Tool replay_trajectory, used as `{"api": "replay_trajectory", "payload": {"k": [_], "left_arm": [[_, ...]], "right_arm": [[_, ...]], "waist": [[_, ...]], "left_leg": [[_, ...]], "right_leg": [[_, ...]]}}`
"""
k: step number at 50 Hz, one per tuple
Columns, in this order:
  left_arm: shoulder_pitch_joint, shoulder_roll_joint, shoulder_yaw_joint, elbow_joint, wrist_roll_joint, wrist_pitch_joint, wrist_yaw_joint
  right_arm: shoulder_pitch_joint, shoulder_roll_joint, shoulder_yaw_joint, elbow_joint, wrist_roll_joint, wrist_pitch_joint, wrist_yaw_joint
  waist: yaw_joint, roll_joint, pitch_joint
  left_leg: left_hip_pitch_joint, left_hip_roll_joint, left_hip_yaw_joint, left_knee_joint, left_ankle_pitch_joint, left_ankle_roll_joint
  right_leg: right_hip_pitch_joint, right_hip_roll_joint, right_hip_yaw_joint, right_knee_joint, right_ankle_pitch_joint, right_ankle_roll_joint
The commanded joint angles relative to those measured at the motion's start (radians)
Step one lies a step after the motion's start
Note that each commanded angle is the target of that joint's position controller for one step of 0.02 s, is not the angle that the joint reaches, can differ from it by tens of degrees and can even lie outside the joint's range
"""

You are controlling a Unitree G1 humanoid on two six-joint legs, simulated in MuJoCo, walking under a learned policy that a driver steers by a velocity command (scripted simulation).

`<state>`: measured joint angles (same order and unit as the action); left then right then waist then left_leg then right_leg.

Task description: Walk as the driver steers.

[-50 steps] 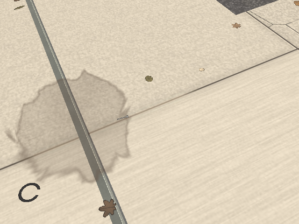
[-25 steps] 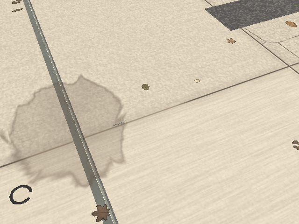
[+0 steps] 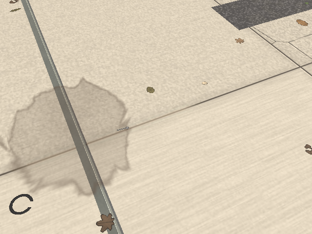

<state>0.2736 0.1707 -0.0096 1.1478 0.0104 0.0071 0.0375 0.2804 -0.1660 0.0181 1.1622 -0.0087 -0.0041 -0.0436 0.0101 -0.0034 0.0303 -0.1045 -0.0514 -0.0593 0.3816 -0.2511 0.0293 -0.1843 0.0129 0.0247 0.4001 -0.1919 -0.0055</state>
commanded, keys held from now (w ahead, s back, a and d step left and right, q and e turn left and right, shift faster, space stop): no key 0.08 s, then w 0.22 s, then no key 0.70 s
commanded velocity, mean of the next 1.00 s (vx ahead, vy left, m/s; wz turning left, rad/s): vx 0.11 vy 0.00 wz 0.00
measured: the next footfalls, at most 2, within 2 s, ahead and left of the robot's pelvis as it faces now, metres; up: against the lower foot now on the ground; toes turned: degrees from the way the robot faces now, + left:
left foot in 0.72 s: +0.22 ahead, +0.06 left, +0.00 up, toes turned +2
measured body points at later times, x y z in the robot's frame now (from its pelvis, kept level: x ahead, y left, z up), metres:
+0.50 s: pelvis +0.09 -0.05 +0.00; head +0.10 -0.06 +0.45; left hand +0.06 +0.19 -0.15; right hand +0.06 -0.28 -0.17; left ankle +0.02 +0.08 -0.69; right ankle +0.05 -0.11 -0.74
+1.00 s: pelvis +0.17 -0.04 -0.01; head +0.18 -0.04 +0.44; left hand +0.11 +0.17 -0.17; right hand +0.18 -0.25 -0.17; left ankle +0.18 +0.06 -0.74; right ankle +0.05 -0.11 -0.74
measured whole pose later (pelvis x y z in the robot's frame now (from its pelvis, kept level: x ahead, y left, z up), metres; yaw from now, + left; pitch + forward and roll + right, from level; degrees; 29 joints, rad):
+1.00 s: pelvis +0.17 -0.04 -0.01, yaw -1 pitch -1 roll +1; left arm 0.38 0.12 -0.02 1.15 0.01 -0.02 0.06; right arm 0.24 -0.13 0.00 1.14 0.00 -0.01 -0.05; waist 0.01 -0.02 0.04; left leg -0.22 -0.04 0.07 0.49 -0.24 0.05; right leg 0.03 0.03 -0.04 0.39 -0.40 -0.06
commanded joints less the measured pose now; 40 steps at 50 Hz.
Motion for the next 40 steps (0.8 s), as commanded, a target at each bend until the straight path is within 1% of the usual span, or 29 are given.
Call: {"api": "replay_trajectory", "payload": {"k": [1,4,5,8,9,10,11,12,13,15,16,17,18,19,20,21,22,23,24,26,28,30,34,35,36,37,38,39,40], "left_arm": [[0.063,0.081,0.012,-0.005,0.0,-0.004,0.004],[0.067,0.076,0.013,-0.002,0.0,-0.004,0.004],[0.073,0.069,0.011,0.001,0.001,-0.003,0.004],[0.061,0.086,0.024,-0.019,0.009,0.004,-0.002],[0.041,0.083,0.026,-0.034,0.014,0.005,-0.007],[0.016,0.06,0.023,-0.054,0.019,0.0,-0.012],[-0.005,0.032,0.017,-0.073,0.026,-0.009,-0.018],[-0.027,0.03,0.017,-0.093,0.034,-0.022,-0.023],[-0.044,0.045,0.022,-0.11,0.032,-0.034,-0.027],[-0.028,0.058,0.03,-0.13,0.023,-0.057,-0.038],[0.019,0.041,0.03,-0.119,0.013,-0.066,-0.038],[0.115,0.023,0.031,-0.084,0.002,-0.074,-0.033],[0.203,0.039,0.042,-0.05,0.002,-0.079,-0.023],[0.303,0.129,0.065,-0.036,0.013,-0.085,-0.011],[0.402,0.216,0.085,-0.005,-0.001,-0.071,-0.013],[0.337,0.14,0.066,-0.015,0.003,-0.065,-0.013],[0.263,0.099,0.053,-0.043,0.006,-0.069,-0.015],[0.199,0.079,0.043,-0.065,0.011,-0.074,-0.013],[0.169,0.052,0.029,-0.075,0.012,-0.079,-0.007],[0.155,0.034,0.01,-0.07,0.015,-0.086,0.001],[0.187,0.041,0.0,-0.053,0.012,-0.085,0.009],[0.207,0.048,-0.006,-0.042,0.01,-0.077,0.016],[0.217,0.036,-0.014,-0.028,0.006,-0.06,0.021],[0.206,0.038,-0.013,-0.026,0.002,-0.058,0.019],[0.201,0.045,-0.01,-0.026,0.001,-0.057,0.016],[0.219,0.051,-0.006,-0.033,0.003,-0.06,0.012],[0.322,0.008,-0.008,-0.01,-0.003,-0.054,0.012],[0.332,-0.008,-0.011,0.01,-0.002,-0.043,0.018],[0.304,0.004,-0.007,0.006,0.005,-0.035,0.021]], "right_arm": [[0.068,-0.082,-0.012,-0.008,0.0,-0.004,-0.003],[0.077,-0.076,-0.012,-0.008,0.0,-0.004,-0.004],[0.087,-0.07,-0.011,-0.005,-0.002,-0.004,-0.004],[0.103,-0.117,-0.034,-0.017,-0.006,0.007,-0.001],[0.124,-0.122,-0.04,-0.022,-0.007,0.011,0.001],[0.159,-0.13,-0.046,-0.02,-0.007,0.01,0.002],[0.196,-0.145,-0.055,-0.013,-0.007,0.008,0.001],[0.203,-0.153,-0.063,-0.013,-0.009,0.002,0.001],[0.197,-0.154,-0.068,-0.021,-0.013,-0.004,0.004],[0.168,-0.165,-0.077,-0.036,-0.016,-0.019,0.009],[0.135,-0.15,-0.075,-0.043,-0.01,-0.024,0.008],[0.101,-0.13,-0.071,-0.051,-0.004,-0.027,0.007],[0.089,-0.099,-0.062,-0.06,-0.006,-0.035,0.008],[0.081,-0.039,-0.044,-0.082,-0.004,-0.045,0.012],[0.117,-0.036,-0.044,-0.096,-0.011,-0.045,0.012],[0.111,-0.075,-0.053,-0.086,-0.028,-0.038,0.011],[0.107,-0.038,-0.045,-0.078,-0.029,-0.036,0.014],[0.102,-0.014,-0.039,-0.072,-0.021,-0.037,0.018],[0.089,-0.021,-0.04,-0.074,-0.018,-0.034,0.023],[0.096,-0.021,-0.039,-0.068,-0.012,-0.02,0.025],[0.075,-0.018,-0.035,-0.071,0.002,-0.008,0.019],[0.031,-0.018,-0.03,-0.08,0.007,0.0,0.011],[-0.004,-0.021,-0.025,-0.08,0.011,0.003,0.002],[0.006,-0.012,-0.021,-0.075,0.009,0.0,0.001],[0.03,-0.019,-0.021,-0.067,0.003,-0.005,0.0],[0.058,-0.061,-0.028,-0.062,-0.005,-0.014,-0.003],[0.063,-0.087,-0.033,-0.049,-0.002,-0.014,-0.002],[0.043,-0.052,-0.027,-0.049,0.001,-0.011,0.002],[0.02,-0.034,-0.025,-0.052,0.0,-0.006,0.005]], "waist": [[0.0,0.005,0.042],[0.0,0.004,0.043],[-0.002,0.006,0.022],[-0.012,0.051,0.073],[-0.026,0.064,0.117],[-0.044,0.1,0.149],[-0.057,0.15,0.163],[-0.062,0.163,0.183],[-0.059,0.147,0.182],[-0.03,0.133,0.166],[0.003,0.121,0.168],[0.051,0.1,0.147],[0.077,0.046,0.115],[0.105,-0.138,0.054],[0.108,-0.283,0.019],[0.05,-0.122,0.067],[0.024,-0.048,0.088],[-0.001,-0.026,0.079],[-0.016,-0.032,0.063],[-0.037,-0.072,0.027],[-0.036,-0.098,0.008],[-0.023,-0.115,0.006],[-0.014,-0.121,0.008],[-0.031,-0.096,0.015],[-0.044,-0.067,0.011],[-0.032,-0.025,-0.012],[0.013,0.063,-0.038],[0.0,0.084,-0.021],[-0.005,0.083,0.019]], "left_leg": [[-0.083,0.111,-0.086,-0.073,0.134,0.028],[-0.083,0.111,-0.085,-0.07,0.137,0.028],[-0.078,0.104,-0.085,-0.083,0.053,0.03],[-0.136,0.089,-0.127,-0.091,-0.37,0.082],[-0.148,0.113,-0.176,-0.114,-0.49,0.109],[-0.131,0.161,-0.255,-0.152,-0.568,0.14],[-0.094,0.233,-0.353,-0.206,-0.609,0.179],[-0.09,0.294,-0.417,-0.235,-0.58,0.212],[-0.086,0.314,-0.432,-0.246,-0.522,0.226],[-0.085,0.305,-0.383,-0.214,-0.416,0.221],[-0.132,0.268,-0.315,-0.166,-0.292,0.194],[-0.203,0.212,-0.23,-0.088,-0.127,0.155],[-0.271,0.156,-0.148,0.03,-0.007,0.112],[-0.373,0.041,-0.001,0.292,-0.054,0.054],[-0.481,-0.028,0.098,0.504,-0.311,0.019],[-0.479,0.035,0.052,0.633,-0.32,0.019],[-0.459,0.057,0.039,0.671,-0.265,0.014],[-0.423,0.08,0.035,0.655,-0.205,0.007],[-0.384,0.094,0.039,0.613,-0.16,0.0],[-0.316,0.076,0.068,0.539,-0.104,-0.014],[-0.29,0.056,0.091,0.444,-0.074,-0.018],[-0.265,0.042,0.106,0.351,-0.057,-0.013],[-0.166,0.044,0.114,0.199,0.02,0.006],[-0.104,0.056,0.106,0.119,0.111,0.013],[-0.017,0.084,0.074,0.061,0.248,0.022],[0.081,0.15,0.006,0.077,0.468,0.036],[0.133,0.21,-0.036,0.142,0.665,0.091],[0.108,0.219,-0.051,0.148,0.659,0.112],[0.05,0.199,-0.047,0.126,0.558,0.099]], "right_leg": [[0.023,-0.089,0.08,-0.052,0.092,-0.03],[0.022,-0.089,0.08,-0.05,0.094,-0.03],[0.03,-0.08,0.076,-0.056,0.021,-0.031],[-0.063,-0.011,0.035,0.033,-0.327,-0.06],[-0.142,0.004,0.029,0.076,-0.397,-0.067],[-0.216,0.022,0.005,0.145,-0.391,-0.067],[-0.274,0.033,-0.045,0.239,-0.315,-0.061],[-0.306,0.005,-0.067,0.303,-0.244,-0.06],[-0.324,-0.016,-0.06,0.334,-0.237,-0.062],[-0.29,-0.034,-0.058,0.284,-0.259,-0.073],[-0.184,-0.022,-0.077,0.185,-0.201,-0.076],[-0.012,0.016,-0.103,0.071,-0.125,-0.075],[0.145,0.005,-0.054,0.002,-0.061,-0.067],[0.273,-0.185,0.217,-0.12,-0.088,-0.098],[0.317,-0.373,0.471,-0.174,0.15,-0.189],[0.246,-0.379,0.437,-0.131,0.306,-0.21],[0.184,-0.35,0.342,-0.116,0.44,-0.212],[0.155,-0.31,0.247,-0.121,0.541,-0.194],[0.141,-0.276,0.175,-0.121,0.634,-0.176],[0.139,-0.215,0.066,-0.091,0.821,-0.148],[0.164,-0.197,0.022,-0.063,0.933,-0.127],[0.166,-0.19,0.007,-0.043,0.956,-0.117],[0.124,-0.199,0.027,-0.006,0.842,-0.118],[0.089,-0.197,0.027,0.006,0.775,-0.107],[0.043,-0.184,0.028,0.019,0.666,-0.086],[-0.019,-0.151,0.024,0.031,0.479,-0.07],[-0.046,-0.118,0.017,0.001,0.244,-0.053],[-0.037,-0.096,0.008,-0.024,0.094,-0.05],[-0.021,-0.085,0.015,-0.047,0.062,-0.053]]}}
